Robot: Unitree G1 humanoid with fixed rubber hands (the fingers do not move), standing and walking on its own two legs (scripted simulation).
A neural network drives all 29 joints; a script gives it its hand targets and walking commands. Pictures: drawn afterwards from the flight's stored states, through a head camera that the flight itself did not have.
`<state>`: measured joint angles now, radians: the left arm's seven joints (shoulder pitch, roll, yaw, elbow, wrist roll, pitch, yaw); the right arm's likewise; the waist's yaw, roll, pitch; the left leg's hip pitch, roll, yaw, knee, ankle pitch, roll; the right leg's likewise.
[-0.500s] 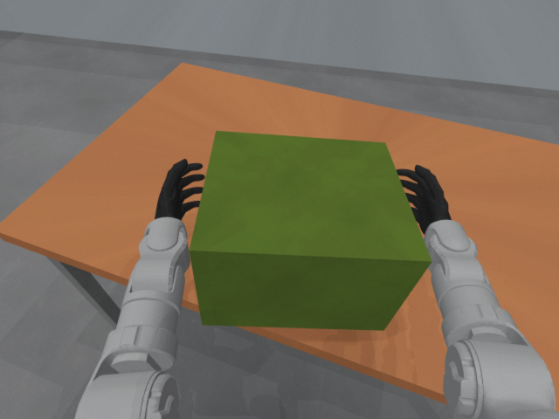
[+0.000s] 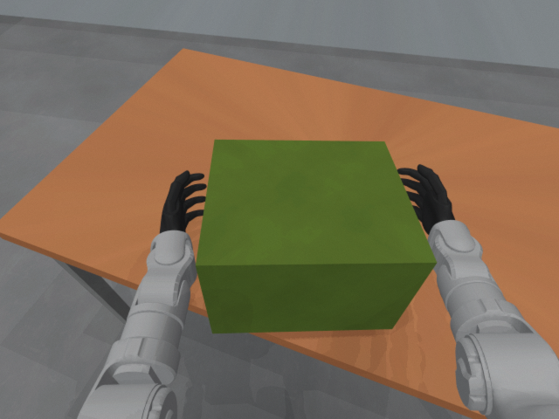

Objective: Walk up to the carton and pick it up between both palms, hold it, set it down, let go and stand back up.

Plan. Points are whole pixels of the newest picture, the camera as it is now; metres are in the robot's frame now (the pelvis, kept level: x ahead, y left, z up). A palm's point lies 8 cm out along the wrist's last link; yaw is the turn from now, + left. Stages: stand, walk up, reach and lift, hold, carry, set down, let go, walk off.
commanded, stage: set down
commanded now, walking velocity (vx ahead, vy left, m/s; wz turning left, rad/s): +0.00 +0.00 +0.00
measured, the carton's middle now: (302, 233) +0.41 -0.02 -0.01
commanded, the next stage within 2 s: none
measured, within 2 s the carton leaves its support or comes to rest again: rests again in 1.02 s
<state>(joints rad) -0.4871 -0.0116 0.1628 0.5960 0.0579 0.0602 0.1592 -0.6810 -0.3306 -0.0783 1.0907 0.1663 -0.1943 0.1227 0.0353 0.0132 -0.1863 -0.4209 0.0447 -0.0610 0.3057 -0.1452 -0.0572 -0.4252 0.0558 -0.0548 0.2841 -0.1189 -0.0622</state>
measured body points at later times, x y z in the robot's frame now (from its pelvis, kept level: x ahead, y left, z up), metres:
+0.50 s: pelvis -0.02 +0.00 +0.00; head +0.03 -0.01 +0.44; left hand +0.37 +0.16 +0.04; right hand +0.40 -0.23 +0.05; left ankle -0.01 +0.16 -0.75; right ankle -0.01 -0.08 -0.75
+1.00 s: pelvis -0.01 +0.01 +0.00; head +0.05 +0.00 +0.44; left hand +0.38 +0.17 +0.04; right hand +0.41 -0.22 +0.05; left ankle -0.02 +0.16 -0.75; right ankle -0.01 -0.08 -0.75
